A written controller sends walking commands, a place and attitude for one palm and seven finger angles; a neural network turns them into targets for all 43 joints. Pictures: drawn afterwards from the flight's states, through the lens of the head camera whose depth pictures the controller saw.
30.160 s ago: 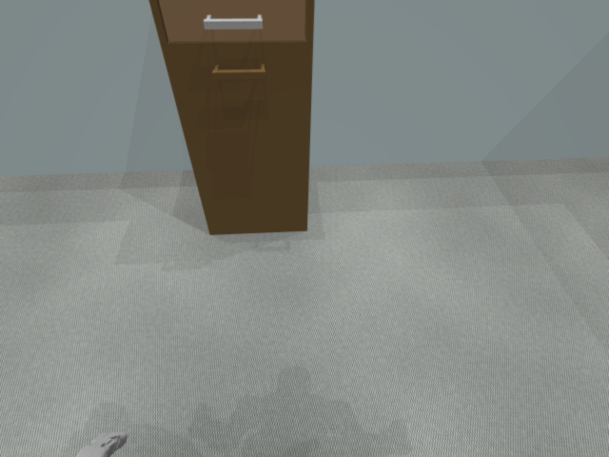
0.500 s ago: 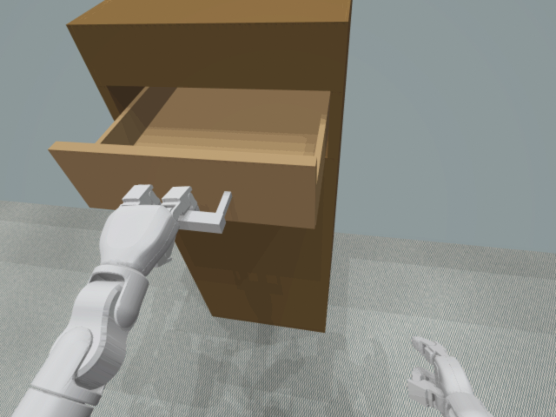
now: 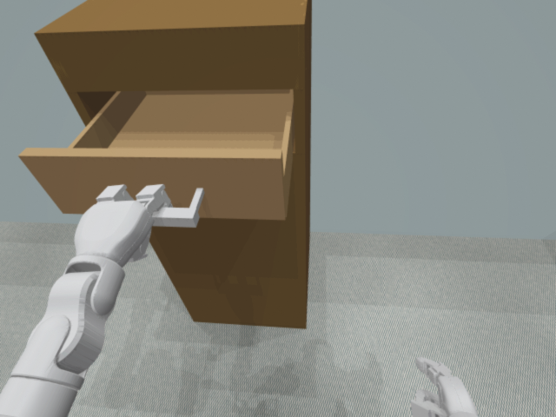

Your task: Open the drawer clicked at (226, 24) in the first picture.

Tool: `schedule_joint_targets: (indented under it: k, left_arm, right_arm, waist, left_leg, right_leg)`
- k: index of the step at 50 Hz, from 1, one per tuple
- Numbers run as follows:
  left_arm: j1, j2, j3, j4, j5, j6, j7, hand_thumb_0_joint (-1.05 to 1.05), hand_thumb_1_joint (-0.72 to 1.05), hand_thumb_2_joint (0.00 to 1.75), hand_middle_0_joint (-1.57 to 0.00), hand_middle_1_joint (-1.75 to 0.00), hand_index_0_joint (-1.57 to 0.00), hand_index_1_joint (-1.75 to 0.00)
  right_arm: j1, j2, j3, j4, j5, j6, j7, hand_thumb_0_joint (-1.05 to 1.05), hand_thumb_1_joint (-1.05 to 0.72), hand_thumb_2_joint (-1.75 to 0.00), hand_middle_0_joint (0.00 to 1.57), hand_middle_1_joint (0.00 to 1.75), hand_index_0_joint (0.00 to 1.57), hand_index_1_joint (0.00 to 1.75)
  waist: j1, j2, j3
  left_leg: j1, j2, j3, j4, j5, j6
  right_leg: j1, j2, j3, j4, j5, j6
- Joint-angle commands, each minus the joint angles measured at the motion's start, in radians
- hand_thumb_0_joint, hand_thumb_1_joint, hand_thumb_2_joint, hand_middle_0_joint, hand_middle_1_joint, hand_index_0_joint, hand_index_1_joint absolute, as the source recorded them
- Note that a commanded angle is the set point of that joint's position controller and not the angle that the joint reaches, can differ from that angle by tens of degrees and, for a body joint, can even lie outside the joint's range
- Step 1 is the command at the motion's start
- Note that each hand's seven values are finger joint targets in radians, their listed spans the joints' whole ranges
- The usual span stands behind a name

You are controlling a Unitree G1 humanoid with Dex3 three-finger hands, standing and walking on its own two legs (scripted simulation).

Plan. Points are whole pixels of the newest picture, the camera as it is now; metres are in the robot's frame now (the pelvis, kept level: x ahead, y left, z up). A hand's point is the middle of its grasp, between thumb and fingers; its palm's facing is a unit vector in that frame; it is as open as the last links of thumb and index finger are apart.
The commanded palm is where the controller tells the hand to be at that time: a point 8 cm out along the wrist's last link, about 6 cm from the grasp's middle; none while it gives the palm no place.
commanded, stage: pull the drawer open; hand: left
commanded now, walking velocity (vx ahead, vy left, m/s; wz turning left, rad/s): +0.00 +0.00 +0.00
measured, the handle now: (150, 205) +0.38 +0.22 +0.13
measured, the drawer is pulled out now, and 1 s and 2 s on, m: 0.18 0.27 0.30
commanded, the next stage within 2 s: open the thumb to release the handle in 1.40 s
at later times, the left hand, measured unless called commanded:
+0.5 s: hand (120, 283) +0.26 +0.23 +0.11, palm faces +0.13 -0.11 -0.99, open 5.6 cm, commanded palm +0.23 +0.23 +0.16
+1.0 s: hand (111, 301) +0.23 +0.23 +0.11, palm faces +0.07 -0.13 -0.99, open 5.7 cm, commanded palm +0.18 +0.23 +0.16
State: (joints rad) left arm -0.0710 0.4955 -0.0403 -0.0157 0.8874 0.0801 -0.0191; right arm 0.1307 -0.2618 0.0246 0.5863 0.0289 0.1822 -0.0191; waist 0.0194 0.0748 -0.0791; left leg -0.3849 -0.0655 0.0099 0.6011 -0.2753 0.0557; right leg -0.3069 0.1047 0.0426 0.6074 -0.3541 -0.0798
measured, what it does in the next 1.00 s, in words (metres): stands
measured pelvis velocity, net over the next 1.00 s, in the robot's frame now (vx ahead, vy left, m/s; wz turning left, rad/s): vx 0.00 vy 0.00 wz -0.02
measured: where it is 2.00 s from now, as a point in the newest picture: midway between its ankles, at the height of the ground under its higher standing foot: outside the picture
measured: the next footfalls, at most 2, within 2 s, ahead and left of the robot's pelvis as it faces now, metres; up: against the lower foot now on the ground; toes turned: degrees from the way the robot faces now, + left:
none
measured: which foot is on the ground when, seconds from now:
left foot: down 0.00-1.00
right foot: down 0.00-1.00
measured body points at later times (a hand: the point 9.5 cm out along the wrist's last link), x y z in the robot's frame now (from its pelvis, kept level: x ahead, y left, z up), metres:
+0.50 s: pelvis +0.02 +0.01 -0.01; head +0.03 -0.03 +0.44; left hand +0.25 +0.23 +0.16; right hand +0.26 -0.19 -0.10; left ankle +0.02 +0.09 -0.73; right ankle -0.03 -0.07 -0.73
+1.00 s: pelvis +0.00 +0.00 +0.00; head -0.01 -0.03 +0.45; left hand +0.22 +0.23 +0.16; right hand +0.19 -0.23 -0.09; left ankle +0.02 +0.09 -0.73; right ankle -0.03 -0.07 -0.73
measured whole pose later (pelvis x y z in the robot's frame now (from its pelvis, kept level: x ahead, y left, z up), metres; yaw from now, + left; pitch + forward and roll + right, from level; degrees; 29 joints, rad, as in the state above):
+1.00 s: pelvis +0.00 +0.00 +0.00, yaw -1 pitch +2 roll +0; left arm 0.37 0.53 0.05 -0.37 0.83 0.08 0.04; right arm 0.13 -0.28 0.04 0.53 0.02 0.17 0.00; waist 0.02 0.08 -0.09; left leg -0.37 -0.05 0.03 0.61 -0.29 0.05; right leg -0.29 0.12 0.06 0.61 -0.35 -0.08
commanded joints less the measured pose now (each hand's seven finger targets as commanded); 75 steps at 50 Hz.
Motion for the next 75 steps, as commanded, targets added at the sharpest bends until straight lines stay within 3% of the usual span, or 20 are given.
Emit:
schedule_joint_targets:
  k: [1,9,14,17,19,23,35,37,41,42,43,46,50,52,62,65,68,72,74,75]
  left_arm:
    - [0.081,0.172,0.123,-0.348,-0.039,-0.052,0.037,0.0,0.9,0.9,-0.4,-1.35,-0.4,-1.35]
    - [0.371,0.179,0.19,-0.557,-0.06,-0.036,0.105,0.0,0.9,0.9,-0.4,-1.35,-0.4,-1.35]
    - [0.547,0.177,0.226,-0.639,-0.068,-0.021,0.14,0.0,0.9,0.9,-0.4,-1.35,-0.4,-1.35]
    - [0.148,0.19,0.182,-0.567,-0.03,-0.017,0.161,0.0,0.9,0.9,-0.4,-1.35,-0.4,-1.35]
    - [0.232,0.156,0.166,-0.485,-0.008,-0.004,0.166,0.0,0.9,0.9,-0.4,-1.35,-0.4,-1.35]
    - [0.101,0.155,0.114,-0.509,0.011,0.02,0.149,0.0,0.9,0.9,-0.4,-1.35,-0.4,-1.35]
    - [-0.081,0.183,0.083,-0.348,0.004,0.028,0.059,0.0,0.9,0.9,-0.4,-1.35,-0.4,-1.35]
    - [0.033,0.195,0.117,-0.376,-0.018,0.017,0.05,0.0,0.9,0.9,-0.4,-1.35,-0.4,-1.35]
    - [0.229,0.187,0.143,-0.449,-0.04,-0.016,0.044,0.0,0.9,0.9,-0.4,-1.35,-0.4,-1.35]
    - [0.29,0.222,0.193,-0.471,-0.053,-0.018,0.051,0.0,0.9,0.9,-0.4,-1.35,-0.4,-1.35]
    - [0.324,0.188,0.162,-0.524,-0.053,-0.022,0.055,0.0,0.9,0.9,-0.4,-1.35,-0.4,-1.35]
    - [0.441,0.195,0.197,-0.575,-0.068,-0.024,0.079,0.0,0.9,0.9,-0.4,-1.35,-0.4,-1.35]
    - [0.557,0.208,0.244,-0.621,-0.079,-0.029,0.112,0.0,0.9,0.9,-0.4,-1.35,-0.4,-1.35]
    - [0.63,0.208,0.264,-0.655,-0.085,-0.034,0.132,0.0,0.9,0.9,-0.4,-1.35,-0.4,-1.35]
    - [0.855,0.148,0.228,-0.771,-0.074,-0.025,0.203,0.0,0.9,0.9,-0.4,-1.35,-0.4,-1.35]
    - [0.857,0.154,0.23,-0.754,-0.063,-0.021,0.212,0.0,0.9,0.9,-0.4,-1.35,-0.4,-1.35]
    - [0.843,0.125,0.192,-0.788,-0.051,-0.006,0.214,0.0,0.9,0.9,-0.4,-1.35,-0.4,-1.35]
    - [0.864,0.172,0.245,-0.771,-0.056,0.002,0.221,0.0,0.9,0.9,-0.4,-1.35,-0.4,-1.35]
    - [0.868,0.142,0.213,-0.772,-0.05,0.0,0.218,0.0,0.9,0.9,-0.4,-1.35,-0.4,-1.35]
    - [0.481,0.275,0.309,-0.684,-0.002,-0.005,0.224,0.0,0.9,0.9,-0.4,-1.35,-0.4,-1.35]
  right_arm:
    - [-0.206,-0.083,-0.03,-0.21,-0.001,-0.06,0.012,0.0,-0.9,-0.9,0.2,0.3,0.2,0.3]
    - [-0.172,-0.091,-0.045,-0.227,0.0,-0.086,0.036,0.0,-0.9,-0.9,0.2,0.3,0.2,0.3]
    - [-0.157,-0.098,-0.041,-0.231,0.003,-0.087,0.052,0.0,-0.9,-0.9,0.2,0.3,0.2,0.3]
    - [-0.143,-0.103,-0.041,-0.181,-0.007,-0.086,0.032,0.0,-0.9,-0.9,0.2,0.3,0.2,0.3]
    - [-0.134,-0.088,-0.042,-0.182,-0.009,-0.084,0.025,0.0,-0.9,-0.9,0.2,0.3,0.2,0.3]
    - [-0.151,-0.078,-0.032,-0.174,-0.009,-0.072,0.022,0.0,-0.9,-0.9,0.2,0.3,0.2,0.3]
    - [-0.212,-0.067,-0.005,-0.16,-0.008,-0.041,-0.012,0.0,-0.9,-0.9,0.2,0.3,0.2,0.3]
    - [-0.239,-0.067,-0.004,-0.183,-0.004,-0.048,-0.007,0.0,-0.9,-0.9,0.2,0.3,0.2,0.3]
    - [-0.236,-0.066,-0.001,-0.204,-0.01,-0.053,0.004,0.0,-0.9,-0.9,0.2,0.3,0.2,0.3]
    - [-0.24,-0.076,-0.003,-0.212,-0.003,-0.057,0.008,0.0,-0.9,-0.9,0.2,0.3,0.2,0.3]
    - [-0.239,-0.071,0.002,-0.224,-0.006,-0.058,0.013,0.0,-0.9,-0.9,0.2,0.3,0.2,0.3]
    - [-0.226,-0.084,-0.005,-0.244,-0.003,-0.061,0.016,0.0,-0.9,-0.9,0.2,0.3,0.2,0.3]
    - [-0.211,-0.096,-0.012,-0.255,-0.002,-0.072,0.017,0.0,-0.9,-0.9,0.2,0.3,0.2,0.3]
    - [-0.201,-0.106,-0.02,-0.26,0.001,-0.078,0.021,0.0,-0.9,-0.9,0.2,0.3,0.2,0.3]
    - [-0.163,-0.121,-0.037,-0.279,0.009,-0.088,0.051,0.0,-0.9,-0.9,0.2,0.3,0.2,0.3]
    - [-0.146,-0.114,-0.031,-0.274,0.007,-0.083,0.053,0.0,-0.9,-0.9,0.2,0.3,0.2,0.3]
    - [-0.142,-0.105,-0.023,-0.285,0.005,-0.082,0.061,0.0,-0.9,-0.9,0.2,0.3,0.2,0.3]
    - [-0.151,-0.109,-0.018,-0.279,0.012,-0.083,0.061,0.0,-0.9,-0.9,0.2,0.3,0.2,0.3]
    - [-0.132,-0.098,-0.013,-0.28,0.01,-0.081,0.064,0.0,-0.9,-0.9,0.2,0.3,0.2,0.3]
    - [-0.132,-0.107,-0.015,-0.2,-0.012,-0.059,0.044,0.0,-0.9,-0.9,0.2,0.3,0.2,0.3]
  waist:
    - [0.085,-0.061,-0.211]
    - [0.092,-0.021,-0.238]
    - [0.089,-0.074,-0.232]
    - [0.013,-0.069,-0.166]
    - [0.042,-0.045,-0.165]
    - [0.047,-0.018,-0.267]
    - [0.041,-0.083,-0.172]
    - [0.065,-0.037,-0.177]
    - [0.091,-0.033,-0.172]
    - [0.095,-0.036,-0.186]
    - [0.098,-0.009,-0.181]
    - [0.098,-0.022,-0.127]
    - [0.101,-0.046,-0.123]
    - [0.104,-0.012,-0.136]
    - [0.099,-0.028,-0.181]
    - [0.097,-0.091,-0.178]
    - [0.094,-0.05,-0.191]
    - [0.096,-0.066,-0.195]
    - [0.091,-0.065,-0.189]
    - [0.035,-0.1,-0.117]
  left_leg:
    - [0.113,0.018,-0.03,-0.041,0.246,-0.002]
    - [0.151,0.034,-0.027,-0.007,0.355,-0.01]
    - [0.145,0.044,-0.031,0.022,0.459,-0.017]
    - [0.162,0.041,-0.041,0.041,0.404,-0.014]
    - [0.168,0.042,-0.044,0.034,0.382,-0.018]
    - [0.219,0.042,-0.054,0.042,0.433,-0.028]
    - [0.158,0.022,-0.045,-0.01,0.257,-0.011]
    - [0.168,0.023,-0.045,-0.018,0.247,-0.008]
    - [0.142,0.022,-0.032,-0.034,0.246,-0.012]
    - [0.137,0.027,-0.032,-0.033,0.247,-0.015]
    - [0.128,0.027,-0.027,-0.037,0.238,-0.016]
    - [0.108,0.035,-0.024,-0.04,0.202,-0.018]
    - [0.089,0.035,-0.022,-0.027,0.185,-0.017]
    - [0.099,0.04,-0.021,-0.017,0.198,-0.021]
    - [0.123,0.07,-0.034,0.042,0.346,-0.028]
    - [0.097,0.068,-0.033,0.052,0.38,-0.028]
    - [0.118,0.077,-0.036,0.059,0.414,-0.031]
    - [0.122,0.079,-0.039,0.069,0.452,-0.039]
    - [0.125,0.082,-0.039,0.07,0.487,-0.038]
    - [0.106,0.058,-0.053,0.067,0.375,-0.037]
  right_leg:
    - [0.077,-0.077,0.033,-0.08,0.358,0.044]
    - [0.052,-0.072,0.032,-0.053,0.441,0.049]
    - [0.045,-0.076,0.033,-0.027,0.563,0.064]
    - [-0.067,-0.055,0.018,-0.033,0.463,0.054]
    - [-0.078,-0.055,-0.004,-0.037,0.394,0.051]
    - [-0.043,-0.061,-0.006,-0.026,0.4,0.045]
    - [-0.008,-0.067,0.01,-0.082,0.34,0.047]
    - [0.02,-0.066,0.022,-0.095,0.329,0.041]
    - [0.065,-0.078,0.032,-0.095,0.351,0.05]
    - [0.084,-0.076,0.041,-0.097,0.355,0.048]
    - [0.079,-0.082,0.035,-0.096,0.337,0.05]
    - [0.038,-0.075,0.037,-0.107,0.277,0.051]
    - [0.025,-0.077,0.049,-0.099,0.286,0.056]
    - [0.009,-0.071,0.048,-0.092,0.282,0.052]
    - [-0.048,-0.065,0.026,-0.036,0.364,0.061]
    - [-0.039,-0.073,0.021,-0.017,0.426,0.071]
    - [-0.053,-0.075,0.009,-0.006,0.415,0.071]
    - [-0.035,-0.07,0.027,-0.005,0.47,0.071]
    - [-0.038,-0.076,0.009,0.001,0.472,0.077]
    - [-0.115,-0.057,0.024,-0.009,0.416,0.061]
